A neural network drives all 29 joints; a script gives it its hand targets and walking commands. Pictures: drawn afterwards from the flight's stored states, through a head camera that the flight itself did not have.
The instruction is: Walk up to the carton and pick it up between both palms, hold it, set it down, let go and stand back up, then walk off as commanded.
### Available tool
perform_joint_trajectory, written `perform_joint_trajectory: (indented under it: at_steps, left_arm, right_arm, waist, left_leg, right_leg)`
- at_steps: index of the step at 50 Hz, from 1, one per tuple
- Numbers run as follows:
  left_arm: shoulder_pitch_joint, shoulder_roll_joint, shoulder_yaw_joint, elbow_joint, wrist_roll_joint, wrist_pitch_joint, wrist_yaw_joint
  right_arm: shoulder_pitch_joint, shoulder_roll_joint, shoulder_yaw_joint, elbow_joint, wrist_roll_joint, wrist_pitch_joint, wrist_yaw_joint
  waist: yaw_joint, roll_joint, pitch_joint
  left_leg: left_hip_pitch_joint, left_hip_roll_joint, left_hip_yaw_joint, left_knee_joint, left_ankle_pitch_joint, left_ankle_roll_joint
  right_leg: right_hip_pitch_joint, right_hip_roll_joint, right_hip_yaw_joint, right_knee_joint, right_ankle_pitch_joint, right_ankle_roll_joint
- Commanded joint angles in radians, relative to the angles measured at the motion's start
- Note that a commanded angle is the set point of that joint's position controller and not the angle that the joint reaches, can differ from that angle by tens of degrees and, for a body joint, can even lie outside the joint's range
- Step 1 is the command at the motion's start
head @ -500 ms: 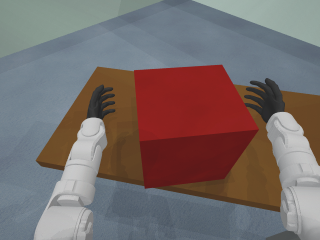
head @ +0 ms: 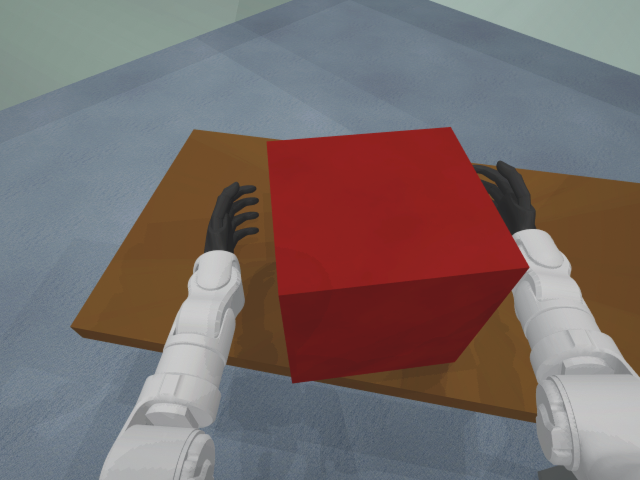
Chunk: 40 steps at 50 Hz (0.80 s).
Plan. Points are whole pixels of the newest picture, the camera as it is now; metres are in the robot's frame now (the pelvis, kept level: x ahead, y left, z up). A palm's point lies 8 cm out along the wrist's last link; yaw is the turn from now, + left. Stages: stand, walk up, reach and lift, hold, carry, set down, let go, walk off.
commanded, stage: reach and lift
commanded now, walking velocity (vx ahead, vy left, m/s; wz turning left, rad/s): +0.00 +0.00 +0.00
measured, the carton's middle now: (368, 260) +0.39 -0.02 +0.04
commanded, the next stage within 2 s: none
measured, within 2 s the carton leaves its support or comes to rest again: leaves its support in 1.56 s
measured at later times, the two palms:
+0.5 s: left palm (232, 245) +0.37 +0.15 +0.08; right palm (512, 226) +0.42 -0.20 +0.09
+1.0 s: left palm (232, 243) +0.37 +0.15 +0.08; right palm (505, 224) +0.42 -0.19 +0.10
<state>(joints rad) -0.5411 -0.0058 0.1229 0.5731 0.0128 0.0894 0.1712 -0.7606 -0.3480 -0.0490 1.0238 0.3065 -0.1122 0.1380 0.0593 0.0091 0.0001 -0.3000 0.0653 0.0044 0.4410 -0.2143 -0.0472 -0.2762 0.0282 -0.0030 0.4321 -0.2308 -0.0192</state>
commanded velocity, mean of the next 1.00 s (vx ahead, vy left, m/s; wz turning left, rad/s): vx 0.00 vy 0.00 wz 0.00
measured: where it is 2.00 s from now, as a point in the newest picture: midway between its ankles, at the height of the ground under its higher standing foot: outside the picture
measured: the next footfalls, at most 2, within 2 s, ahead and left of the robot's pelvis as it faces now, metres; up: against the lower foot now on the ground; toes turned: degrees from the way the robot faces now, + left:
none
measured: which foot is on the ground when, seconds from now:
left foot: down 0.00-1.00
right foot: down 0.00-1.00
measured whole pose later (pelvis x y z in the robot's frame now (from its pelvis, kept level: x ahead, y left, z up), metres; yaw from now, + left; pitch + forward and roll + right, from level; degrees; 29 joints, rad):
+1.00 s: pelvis +0.00 +0.00 +0.00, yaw +0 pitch +4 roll +0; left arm -0.54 -0.07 0.16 0.58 0.15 0.06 0.22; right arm -0.76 -0.31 -0.05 1.02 0.13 -0.12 0.13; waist 0.05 0.01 -0.02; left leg -0.30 0.07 0.00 0.44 -0.21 -0.05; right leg -0.28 0.03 0.00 0.43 -0.23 -0.02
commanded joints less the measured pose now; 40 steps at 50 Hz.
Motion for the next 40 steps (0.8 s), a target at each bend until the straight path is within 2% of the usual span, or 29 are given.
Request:
perform_joint_trajectory:
  at_steps: [1, 3, 4, 5, 6, 8, 9, 11, 14, 15, 16, 18, 19, 20, 21, 22, 23, 24, 25, 27, 28, 30, 31, 32, 33, 34, 35, 38, 40]
  left_arm:
    - [-0.375, -0.037, -0.008, -0.115, 0.033, -0.064, 0.018]
    - [-0.368, -0.046, 0.004, -0.106, 0.039, -0.07, 0.02]
    - [-0.398, -0.073, -0.014, -0.126, 0.037, -0.078, 0.025]
    - [-0.366, -0.102, -0.032, -0.141, 0.031, -0.079, 0.024]
    - [-0.362, -0.099, -0.021, -0.105, 0.035, -0.071, 0.025]
    - [-0.397, -0.117, -0.038, -0.121, 0.045, -0.064, 0.034]
    - [-0.41, -0.129, -0.058, -0.144, 0.033, -0.067, 0.038]
    - [-0.411, -0.106, -0.032, -0.097, 0.047, -0.061, 0.037]
    - [-0.395, -0.109, -0.022, -0.108, 0.065, -0.067, 0.037]
    - [-0.394, -0.125, -0.032, -0.137, 0.06, -0.07, 0.041]
    - [-0.388, -0.135, -0.038, -0.082, 0.05, -0.069, 0.034]
    - [-0.419, -0.113, -0.013, -0.084, 0.061, -0.082, 0.038]
    - [-0.388, -0.139, -0.03, -0.109, 0.056, -0.082, 0.035]
    - [-0.403, -0.156, -0.054, -0.138, 0.05, -0.09, 0.034]
    - [-0.41, -0.147, -0.036, -0.072, 0.049, -0.079, 0.034]
    - [-0.436, -0.163, -0.05, -0.083, 0.042, -0.085, 0.033]
    - [-0.445, -0.133, -0.032, -0.065, 0.043, -0.085, 0.032]
    - [-0.406, -0.143, -0.039, -0.088, 0.06, -0.091, 0.037]
    - [-0.409, -0.138, -0.011, -0.047, 0.054, -0.09, 0.037]
    - [-0.42, -0.151, -0.033, -0.072, 0.048, -0.093, 0.04]
    - [-0.403, -0.171, -0.05, -0.084, 0.042, -0.094, 0.036]
    - [-0.393, -0.153, -0.031, -0.068, 0.042, -0.104, 0.033]
    - [-0.413, -0.164, -0.051, -0.068, 0.048, -0.105, 0.034]
    - [-0.417, -0.169, -0.056, -0.1, 0.058, -0.105, 0.043]
    - [-0.395, -0.169, -0.048, -0.081, 0.06, -0.104, 0.036]
    - [-0.421, -0.166, -0.025, -0.03, 0.062, -0.095, 0.032]
    - [-0.4, -0.142, -0.014, -0.027, 0.071, -0.091, 0.027]
    - [-0.451, -0.185, -0.038, -0.085, 0.074, -0.102, 0.027]
    - [-0.404, -0.225, -0.06, -0.086, 0.086, -0.102, 0.025]
  right_arm:
    - [-0.391, -0.044, 0.081, -0.061, -0.065, -0.051, -0.044]
    - [-0.376, -0.002, 0.088, -0.061, -0.074, -0.043, -0.056]
    - [-0.402, 0.011, 0.067, -0.095, -0.082, -0.051, -0.063]
    - [-0.392, 0.016, 0.094, -0.087, -0.058, -0.049, -0.055]
    - [-0.408, 0.025, 0.113, -0.102, -0.048, -0.045, -0.057]
    - [-0.4, 0.018, 0.077, -0.032, -0.069, -0.029, -0.054]
    - [-0.413, 0.026, 0.08, -0.041, -0.066, -0.031, -0.048]
    - [-0.411, 0.034, 0.07, -0.055, -0.079, -0.018, -0.051]
    - [-0.385, 0.059, 0.085, -0.08, -0.078, -0.031, -0.067]
    - [-0.395, 0.048, 0.073, -0.073, -0.092, -0.03, -0.064]
    - [-0.404, 0.072, 0.106, -0.075, -0.073, -0.024, -0.065]
    - [-0.413, 0.07, 0.082, -0.07, -0.087, -0.022, -0.068]
    - [-0.397, 0.077, 0.09, -0.098, -0.085, -0.031, -0.072]
    - [-0.394, 0.082, 0.081, -0.094, -0.087, -0.038, -0.069]
    - [-0.416, 0.083, 0.084, -0.087, -0.091, -0.028, -0.067]
    - [-0.42, 0.102, 0.085, -0.064, -0.09, -0.02, -0.065]
    - [-0.434, 0.098, 0.085, -0.097, -0.085, -0.022, -0.064]
    - [-0.408, 0.107, 0.082, -0.115, -0.094, -0.032, -0.067]
    - [-0.419, 0.096, 0.098, -0.088, -0.084, -0.019, -0.066]
    - [-0.424, 0.091, 0.082, -0.077, -0.093, -0.024, -0.072]
    - [-0.412, 0.116, 0.093, -0.11, -0.082, -0.028, -0.067]
    - [-0.414, 0.129, 0.101, -0.122, -0.096, -0.032, -0.077]
    - [-0.419, 0.135, 0.101, -0.113, -0.086, -0.035, -0.072]
    - [-0.407, 0.117, 0.075, -0.103, -0.101, -0.034, -0.068]
    - [-0.398, 0.151, 0.107, -0.101, -0.083, -0.03, -0.064]
    - [-0.444, 0.146, 0.099, -0.129, -0.093, -0.019, -0.06]
    - [-0.412, 0.133, 0.079, -0.106, -0.122, -0.017, -0.073]
    - [-0.415, 0.168, 0.043, -0.082, -0.14, -0.028, -0.059]
    - [-0.402, 0.191, 0.073, -0.105, -0.14, -0.04, -0.056]
  waist:
    - [0.029, -0.023, -0.554]
    - [0.03, -0.028, -0.561]
    - [0.016, -0.021, -0.599]
    - [0.023, -0.024, -0.582]
    - [0.042, -0.032, -0.588]
    - [0.014, -0.01, -0.557]
    - [0.022, 0.012, -0.562]
    - [0.025, -0.028, -0.525]
    - [0.026, -0.007, -0.584]
    - [0.023, -0.015, -0.575]
    - [0.028, -0.024, -0.554]
    - [0.026, -0.036, -0.535]
    - [0.019, -0.038, -0.575]
    - [0.007, -0.01, -0.594]
    - [0.018, -0.029, -0.542]
    - [0.014, -0.031, -0.55]
    - [0.033, -0.047, -0.56]
    - [0.026, -0.029, -0.58]
    - [0.048, -0.044, -0.555]
    - [0.022, -0.051, -0.559]
    - [0.025, -0.042, -0.568]
    - [0.028, -0.071, -0.572]
    - [0.028, -0.034, -0.596]
    - [0.01, -0.022, -0.609]
    - [0.036, -0.009, -0.575]
    - [0.046, -0.063, -0.533]
    - [0.021, -0.073, -0.52]
    - [0.014, -0.025, -0.581]
    - [0.011, -0.034, -0.582]
  left_leg:
    - [0.155, -0.064, 0.051, -0.039, 0.363, -0.003]
    - [0.143, -0.07, 0.059, -0.04, 0.344, -0.002]
    - [0.161, -0.065, 0.054, -0.041, 0.362, -0.002]
    - [0.182, -0.062, 0.051, -0.03, 0.406, -0.008]
    - [0.171, -0.062, 0.052, -0.035, 0.388, 0.0]
    - [0.216, -0.052, 0.051, -0.04, 0.388, -0.008]
    - [0.215, -0.05, 0.047, -0.037, 0.385, -0.01]
    - [0.192, -0.051, 0.045, -0.044, 0.326, 0.002]
    - [0.195, -0.057, 0.054, -0.024, 0.381, -0.008]
    - [0.203, -0.054, 0.046, -0.037, 0.408, -0.007]
    - [0.171, -0.053, 0.046, -0.032, 0.377, -0.006]
    - [0.14, -0.06, 0.054, -0.037, 0.322, 0.003]
    - [0.178, -0.056, 0.058, -0.036, 0.36, -0.001]
    - [0.165, -0.058, 0.053, -0.024, 0.372, -0.009]
    - [0.156, -0.057, 0.047, -0.041, 0.335, 0.0]
    - [0.159, -0.054, 0.054, -0.039, 0.336, 0.002]
    - [0.14, -0.057, 0.058, -0.034, 0.332, 0.011]
    - [0.177, -0.055, 0.056, -0.037, 0.358, 0.002]
    - [0.14, -0.054, 0.059, -0.034, 0.332, 0.005]
    - [0.167, -0.051, 0.054, -0.035, 0.354, 0.005]
    - [0.178, -0.049, 0.05, -0.029, 0.361, -0.001]
    - [0.148, -0.061, 0.053, -0.028, 0.346, 0.011]
    - [0.153, -0.057, 0.056, -0.025, 0.347, 0.001]
    - [0.19, -0.049, 0.048, -0.029, 0.365, -0.006]
    - [0.172, -0.057, 0.058, -0.023, 0.378, -0.006]
    - [0.145, -0.053, 0.052, -0.037, 0.308, 0.013]
    - [0.125, -0.06, 0.054, -0.044, 0.282, 0.016]
    - [0.178, -0.05, 0.059, -0.044, 0.336, -0.002]
    - [0.21, -0.049, 0.055, -0.041, 0.37, -0.006]
  right_leg:
    - [0.052, 0.043, 0.002, -0.075, 0.485, 0.043]
    - [0.063, 0.035, 0.007, -0.077, 0.495, 0.045]
    - [0.058, 0.039, 0.006, -0.077, 0.525, 0.044]
    - [0.053, 0.046, -0.005, -0.068, 0.534, 0.036]
    - [0.051, 0.042, 0.003, -0.079, 0.516, 0.039]
    - [0.002, 0.052, -0.019, -0.09, 0.444, 0.032]
    - [-0.018, 0.052, -0.022, -0.09, 0.42, 0.028]
    - [-0.015, 0.044, -0.009, -0.103, 0.37, 0.027]
    - [0.031, 0.042, -0.003, -0.08, 0.488, 0.034]
    - [0.039, 0.051, -0.011, -0.081, 0.498, 0.033]
    - [0.029, 0.04, -0.005, -0.083, 0.492, 0.037]
    - [0.029, 0.039, 0.003, -0.081, 0.433, 0.035]
    - [0.043, 0.036, 0.002, -0.079, 0.473, 0.035]
    - [0.046, 0.037, -0.001, -0.071, 0.496, 0.035]
    - [0.02, 0.038, -0.005, -0.087, 0.421, 0.035]
    - [0.011, 0.034, 0.0, -0.087, 0.422, 0.034]
    - [0.024, 0.031, 0.006, -0.077, 0.428, 0.038]
    - [0.032, 0.035, -0.003, -0.081, 0.459, 0.033]
    - [0.019, 0.035, 0.002, -0.079, 0.425, 0.034]
    - [0.018, 0.04, -0.003, -0.08, 0.446, 0.034]
    - [0.015, 0.039, -0.005, -0.082, 0.455, 0.029]
    - [0.043, 0.029, 0.008, -0.078, 0.468, 0.037]
    - [0.031, 0.028, 0.006, -0.074, 0.459, 0.033]
    - [0.008, 0.038, -0.009, -0.08, 0.454, 0.025]
    - [0.028, 0.033, -0.002, -0.079, 0.471, 0.027]
    - [0.014, 0.029, 0.003, -0.09, 0.381, 0.032]
    - [0.043, 0.022, 0.009, -0.092, 0.389, 0.033]
    - [-0.004, 0.027, -0.012, -0.088, 0.409, 0.031]
    - [0.003, 0.034, -0.018, -0.098, 0.437, 0.029]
